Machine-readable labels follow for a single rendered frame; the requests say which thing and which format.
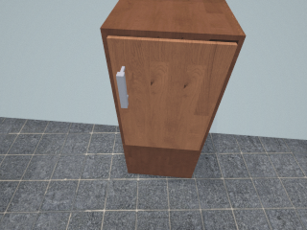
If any cupboard door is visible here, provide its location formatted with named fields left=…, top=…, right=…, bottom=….
left=106, top=35, right=238, bottom=150

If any handle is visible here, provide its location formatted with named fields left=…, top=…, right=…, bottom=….
left=116, top=66, right=129, bottom=108

